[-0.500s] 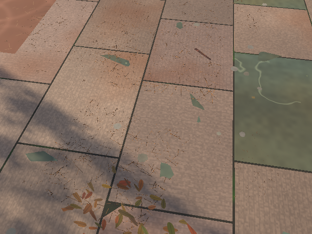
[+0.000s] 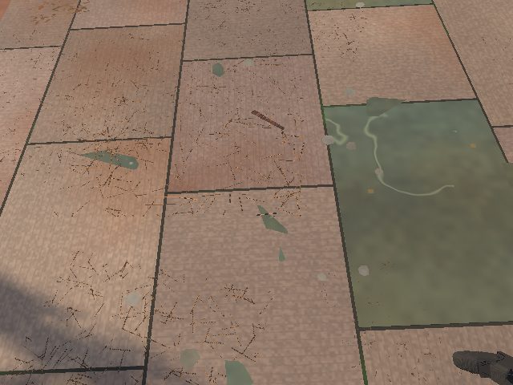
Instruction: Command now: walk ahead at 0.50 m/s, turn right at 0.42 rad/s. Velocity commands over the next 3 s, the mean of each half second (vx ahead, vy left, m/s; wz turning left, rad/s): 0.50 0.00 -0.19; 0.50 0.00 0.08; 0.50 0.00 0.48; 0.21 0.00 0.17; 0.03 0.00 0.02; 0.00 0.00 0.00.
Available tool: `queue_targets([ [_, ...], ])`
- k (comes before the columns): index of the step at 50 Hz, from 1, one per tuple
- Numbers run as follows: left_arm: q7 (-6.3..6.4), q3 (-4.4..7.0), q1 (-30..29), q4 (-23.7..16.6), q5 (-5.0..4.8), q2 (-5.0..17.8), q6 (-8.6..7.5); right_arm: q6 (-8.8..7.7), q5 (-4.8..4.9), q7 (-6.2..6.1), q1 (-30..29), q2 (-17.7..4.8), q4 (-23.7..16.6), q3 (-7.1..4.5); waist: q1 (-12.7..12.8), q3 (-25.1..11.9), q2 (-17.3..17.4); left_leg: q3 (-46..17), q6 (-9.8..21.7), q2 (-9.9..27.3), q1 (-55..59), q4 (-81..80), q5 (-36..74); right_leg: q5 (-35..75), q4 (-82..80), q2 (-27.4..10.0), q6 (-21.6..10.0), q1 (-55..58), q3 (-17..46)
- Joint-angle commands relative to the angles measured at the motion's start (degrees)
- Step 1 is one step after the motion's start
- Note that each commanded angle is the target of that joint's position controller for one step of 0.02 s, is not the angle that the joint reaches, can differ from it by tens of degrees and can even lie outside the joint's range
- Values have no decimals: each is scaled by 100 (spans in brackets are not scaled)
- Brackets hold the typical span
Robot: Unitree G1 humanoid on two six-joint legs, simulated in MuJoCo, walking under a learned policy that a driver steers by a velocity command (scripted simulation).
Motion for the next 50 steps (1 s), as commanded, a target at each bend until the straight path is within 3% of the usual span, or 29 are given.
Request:
queue_targets([
  [1,39,184,314,-188,-11,802,-35,-140,38,98,-560,-413,-480,-50,128,-175,-765,281,97,-290,676,-499,368,1214,-302,-1370,-713,-150,924],
  [4,67,188,364,-157,44,854,3,-240,35,168,-384,-605,-494,-96,-27,-142,-921,337,374,-334,826,-746,-304,1629,130,-1638,-618,389,1270],
  [5,68,180,266,-188,48,857,15,-268,21,160,-21,-681,-401,-138,-252,-249,-968,461,514,-431,1290,-948,-365,2227,437,-1549,-534,432,1228],
  [6,53,131,165,-248,62,730,7,-296,-41,136,615,-866,-234,-225,-554,-663,-896,381,730,-338,2238,-932,-239,2850,1157,-1261,-390,296,1029],
  [7,45,38,86,-382,134,554,-7,-300,-106,109,1586,-1170,-110,-304,-977,-1452,-406,-503,1124,497,3702,-747,-134,2124,2668,-909,-181,-439,616],
  [8,25,-67,1018,-378,-27,172,-92,-224,-118,144,2287,-1622,180,-447,-703,-2147,1460,-3081,2148,1702,5669,-1198,-1272,-742,4688,-35,272,-2584,58],
  [9,21,-36,908,-299,-89,587,-136,-192,77,179,2300,-1096,202,-321,-841,-1871,1256,-3987,2133,1860,5681,-1728,-2681,-1808,5388,-246,281,-3493,352],
  [10,5,43,225,-423,-105,906,-152,-157,108,163,1927,-749,118,-217,-940,-976,624,-3197,1846,1623,4951,-1821,-2906,-1349,5588,-508,257,-3834,333],
  [11,7,19,-209,-543,-40,843,-162,-100,30,150,1581,-671,29,-161,-826,-584,137,-2503,1677,1382,4209,-1903,-2438,-913,5432,-768,248,-3706,62],
  [12,-1,29,-439,-622,63,775,-177,-75,-10,160,1364,-560,28,-112,-692,-229,0,-2040,1649,1161,3580,-2060,-1825,-619,5020,-953,263,-3594,-62],
  [13,-11,48,-387,-632,88,720,-168,-87,-59,156,1274,-483,23,-66,-528,-219,161,-1703,1582,992,3229,-2159,-1323,-416,4711,-1131,267,-3273,-94],
  [16,-22,-15,-283,-638,72,444,-111,-108,6,146,1386,-579,133,-75,-411,-258,346,-1088,1653,826,2897,-2419,-448,-285,4015,-1259,382,-3015,-324],
  [18,-16,-71,-647,-778,104,346,-107,-87,35,97,1499,-790,200,-130,-476,-201,248,-800,1696,842,2863,-2563,-68,148,3335,-1313,491,-3123,-433],
  [21,-53,-133,-1150,-880,93,241,-132,-22,86,56,1673,-895,282,-148,-640,-139,220,-296,1522,651,2824,-2637,53,1129,2229,-1234,541,-2875,-570],
  [25,-140,-147,-1786,-1052,24,275,-168,57,138,57,2101,-958,473,-141,-888,15,252,-113,1406,698,3044,-2494,-39,1673,1353,-1022,535,-2575,-717],
  [28,-225,-125,-2038,-1199,2,380,-212,145,158,46,2223,-1030,576,-156,-864,120,326,-238,1312,956,3507,-2226,110,1248,999,-941,353,-2566,-720],
  [30,-246,-52,-1673,-1134,22,549,-241,206,164,18,2101,-1138,589,-183,-555,-54,389,-174,1178,985,3655,-1749,953,994,725,-790,173,-1930,-845],
  [31,-220,52,-1061,-944,58,728,-241,227,173,4,2039,-1102,577,-163,-226,-418,314,52,1051,769,3551,-1044,1768,1036,557,-647,28,-1018,-977],
  [32,-167,187,-107,-705,103,1046,-235,219,110,-10,1994,-918,499,-83,180,-1085,129,312,853,488,2894,174,1596,1228,756,-1004,-227,453,-625],
  [33,-114,322,679,-615,216,1652,-193,122,-2,0,2368,-402,295,90,228,-1995,-1062,714,463,-221,840,2403,-499,1135,782,-2477,-965,2659,1500],
  [34,-143,273,875,-510,107,1471,-150,-1,65,34,2508,-366,342,130,215,-2469,-1859,172,385,-629,-351,3545,-3445,270,-66,-3011,-1484,3159,3364],
  [35,-150,149,557,-542,66,1121,-142,-67,199,73,2090,-885,267,-10,237,-1624,-1269,-45,443,-261,-953,4024,-3262,-269,-220,-2798,-1236,2556,2834],
  [36,-144,80,196,-600,70,929,-135,-84,230,89,1662,-908,159,-11,129,-1027,-948,108,497,1,-998,3908,-2744,-168,-322,-2540,-1028,1766,2046],
  [37,-168,26,-166,-624,110,784,-137,-58,157,75,1480,-836,136,-14,-60,-589,-614,197,470,186,-781,3551,-2327,195,-540,-2286,-930,946,1517],
  [38,-189,-22,-415,-652,150,633,-166,6,86,54,1497,-807,154,-48,-259,-382,-650,154,438,342,-449,3208,-2037,549,-740,-2092,-850,371,1160],
  [40,-201,-8,-588,-605,162,613,-246,165,113,53,1757,-569,257,-13,-493,-319,-781,149,355,421,-5,2992,-1725,914,-1079,-1995,-852,-185,658],
  [42,-171,35,-515,-477,186,719,-324,251,115,28,1617,-502,210,-8,-519,-193,-655,71,269,423,-163,2720,-1299,1300,-1274,-2001,-872,-308,207],
  [45,-94,66,-317,-293,217,805,-340,252,109,46,1197,-465,82,-17,-395,-70,-493,-100,228,324,-452,1925,-373,1690,-1353,-1954,-730,-93,-382],
  [50,-14,86,-52,-81,161,941,-297,208,107,188,341,-286,-226,63,-45,194,-421,276,340,141,-282,537,585,1751,-1425,-1942,-478,288,-1106],
])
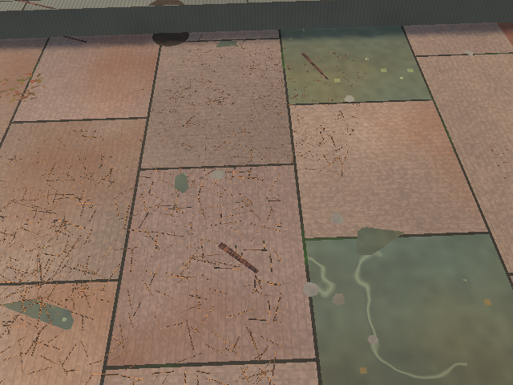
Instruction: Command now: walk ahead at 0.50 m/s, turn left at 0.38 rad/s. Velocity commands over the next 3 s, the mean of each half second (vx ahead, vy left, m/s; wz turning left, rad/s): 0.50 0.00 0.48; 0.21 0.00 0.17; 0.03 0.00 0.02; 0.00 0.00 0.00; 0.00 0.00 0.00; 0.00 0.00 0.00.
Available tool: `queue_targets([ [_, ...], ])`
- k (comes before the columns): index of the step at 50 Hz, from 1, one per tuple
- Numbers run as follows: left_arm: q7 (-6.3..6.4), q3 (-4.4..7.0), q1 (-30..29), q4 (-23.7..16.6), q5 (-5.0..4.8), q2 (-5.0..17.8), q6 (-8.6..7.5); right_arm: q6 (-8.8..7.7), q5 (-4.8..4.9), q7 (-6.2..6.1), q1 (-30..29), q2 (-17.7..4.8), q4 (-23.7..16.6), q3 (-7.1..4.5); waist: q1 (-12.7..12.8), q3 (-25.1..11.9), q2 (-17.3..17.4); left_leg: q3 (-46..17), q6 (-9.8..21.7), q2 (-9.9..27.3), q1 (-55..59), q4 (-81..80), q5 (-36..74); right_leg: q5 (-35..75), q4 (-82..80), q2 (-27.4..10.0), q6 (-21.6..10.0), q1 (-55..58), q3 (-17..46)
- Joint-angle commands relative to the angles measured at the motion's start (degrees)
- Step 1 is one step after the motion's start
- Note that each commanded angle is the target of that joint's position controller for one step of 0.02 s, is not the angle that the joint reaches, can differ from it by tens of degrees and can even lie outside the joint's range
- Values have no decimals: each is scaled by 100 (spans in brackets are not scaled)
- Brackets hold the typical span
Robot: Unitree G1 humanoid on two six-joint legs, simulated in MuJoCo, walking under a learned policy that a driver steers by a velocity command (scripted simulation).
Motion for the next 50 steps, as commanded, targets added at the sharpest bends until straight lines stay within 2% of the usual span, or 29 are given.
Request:
queue_targets([
  [1,66,214,-96,-245,-45,929,-50,-74,4,95,-653,-152,-557,16,91,408,-480,179,84,-36,93,-578,377,1614,-518,-1657,-704,-131,274],
  [4,85,251,74,-104,-106,997,80,-67,10,202,-974,-176,-826,21,165,494,-497,370,245,-120,-139,-885,-236,2137,-159,-1868,-609,591,131],
  [6,130,284,-30,-114,-136,1112,176,-62,9,269,-906,-281,-954,-27,12,356,-645,660,420,-331,191,-975,-851,3544,374,-1920,-473,839,-38],
  [8,209,323,-147,-169,-137,1262,279,-31,4,273,-112,-574,-858,-197,-468,-223,-842,1021,663,-785,1408,-1008,-1294,5430,1657,-1816,-287,808,-268],
  [9,249,294,-183,-210,-140,1220,307,-22,21,213,801,-891,-639,-381,-941,-703,-693,945,884,-966,2802,-1353,-933,5256,2887,-1580,-90,234,-432],
  [10,256,175,-39,-368,12,945,232,40,20,73,1642,-1463,-505,-560,-1172,-1357,182,-699,1317,103,4656,-1316,-577,3025,4777,-1268,156,-1336,-481],
  [11,139,-49,345,-609,48,276,26,6,69,77,1353,-1732,-646,-561,-590,-2004,1375,-4003,2503,1362,6381,-2194,-1458,-1882,6744,71,489,-3728,329],
  [12,23,65,-230,-655,-138,836,-204,-5,26,85,1524,-1256,-681,-426,-1020,-2143,596,-4009,2273,1300,6471,-2577,-1814,-1849,6995,-253,322,-4356,1348],
  [13,-22,79,-708,-832,-302,917,-302,-35,-12,65,1367,-996,-676,-362,-1022,-1384,351,-3121,2030,1085,5862,-2576,-1540,-1450,6800,-477,202,-4612,1250],
  [14,7,54,-812,-858,-224,814,-334,-57,-12,66,1012,-903,-723,-328,-729,-802,-267,-2479,1847,836,4905,-2635,-980,-1045,6205,-725,184,-4422,1201],
  [15,53,108,-850,-831,-76,884,-298,-63,-29,46,673,-707,-812,-273,-531,-553,-289,-2054,1751,658,4199,-2728,-456,-851,5698,-892,233,-4049,1174],
  [16,50,135,-744,-834,-34,890,-223,-55,-87,22,482,-654,-919,-241,-342,-403,-151,-1872,1754,528,3663,-2873,-140,-735,5519,-960,284,-3688,1186],
  [19,70,112,-667,-892,20,701,-44,-78,-60,-49,440,-782,-968,-286,-178,-236,-78,-1472,1810,357,2897,-3121,350,-446,4773,-933,538,-3422,1038],
  [21,82,58,-1059,-1020,40,571,-15,-67,-30,-121,556,-914,-935,-331,-283,-101,-45,-1175,1676,168,2629,-3155,310,258,3969,-837,669,-3394,965],
  [24,10,-31,-1607,-1089,3,402,-61,-36,-5,-169,778,-851,-831,-306,-577,-76,132,-777,1356,-88,2526,-3073,-177,1597,2622,-624,675,-2930,857],
  [27,-71,-11,-1997,-1211,-29,505,-132,1,-8,-171,1138,-830,-627,-283,-772,23,215,-925,1222,52,2866,-2751,61,1979,2014,-449,551,-2771,856],
  [30,-130,76,-1861,-1222,40,685,-208,76,-45,-210,1213,-783,-546,-267,-664,-144,339,-1217,986,220,3520,-2013,771,1643,1613,-318,268,-2598,893],
  [32,-115,138,-1233,-1052,120,779,-253,102,-57,-225,981,-660,-620,-227,-280,-425,330,-1121,695,-90,3519,-1233,1327,2366,1166,-320,14,-1632,765],
  [33,-84,187,-729,-1034,212,1069,-278,79,-141,-229,954,-448,-764,-147,-99,-1056,-49,-914,428,-443,3035,-220,523,4314,1536,-1055,-279,-418,1344],
  [34,-62,229,-261,-935,282,1263,-194,34,-94,-226,1890,-177,-637,-41,-206,-1960,-1362,-549,-42,-1070,1562,1702,-2314,5663,1836,-2412,-1380,1513,2860],
  [35,-106,154,-22,-796,69,890,-94,43,-79,-191,2188,-448,-522,-62,-178,-2445,-1732,-721,-199,-1059,1138,2397,-4362,4972,1582,-2740,-1664,1692,3785],
  [36,-117,118,-255,-840,-54,789,-13,127,11,-189,1795,-803,-536,-164,-100,-1864,-1202,-762,-277,-836,780,2831,-4176,3470,1361,-2541,-1471,1170,3574],
  [38,-95,-27,-1046,-938,11,494,112,342,-36,-256,989,-747,-687,-175,-230,-803,-641,-398,-349,-472,718,2423,-3621,1984,886,-2058,-1126,-312,2814],
  [39,-90,-70,-1341,-947,56,429,142,442,-66,-282,935,-640,-702,-173,-410,-547,-781,-334,-352,-273,1129,1886,-3425,1657,667,-1851,-989,-1010,2500],
  [41,-86,-25,-1610,-900,111,539,199,510,-94,-322,1158,-320,-588,-95,-570,-412,-1122,35,-387,-338,2003,817,-3129,1802,464,-1399,-880,-1788,1812],
  [44,-45,-1,-1470,-750,59,584,236,459,-126,-325,1163,-224,-471,-55,-499,-804,-1081,152,-339,-359,2676,-278,-2247,2001,573,-1417,-976,-1597,1606],
  [47,-41,-70,-1519,-652,-23,474,315,478,-194,-286,1053,-220,-397,-62,-580,-674,-903,289,-156,-454,3429,-1453,-1208,41,599,-1227,-673,-1922,1520],
  [49,-73,-158,-1306,-523,57,279,319,479,-300,-311,718,-507,-619,-85,-424,-280,-496,-363,127,103,3467,-1959,-1082,-1412,786,-862,-108,-2283,1384],
  [50,-74,-124,-1069,-513,59,321,335,481,-228,-322,548,-832,-532,-177,-92,-9,231,-367,290,52,2726,-1921,-2173,-1306,865,-465,86,-2029,969],
])
Over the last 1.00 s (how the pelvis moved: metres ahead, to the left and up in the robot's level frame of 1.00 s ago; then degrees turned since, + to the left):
0.54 -0.04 0.00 0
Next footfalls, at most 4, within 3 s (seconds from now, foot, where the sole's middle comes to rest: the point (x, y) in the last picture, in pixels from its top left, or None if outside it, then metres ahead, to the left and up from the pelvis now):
0.18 left None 0.27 0.15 -0.78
0.64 right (284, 352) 0.59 0.01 -0.78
0.96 left None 0.47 0.23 -0.78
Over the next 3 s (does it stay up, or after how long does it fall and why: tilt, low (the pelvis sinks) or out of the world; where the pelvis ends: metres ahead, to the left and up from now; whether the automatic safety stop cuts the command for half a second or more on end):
stays up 0.49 0.10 -0.01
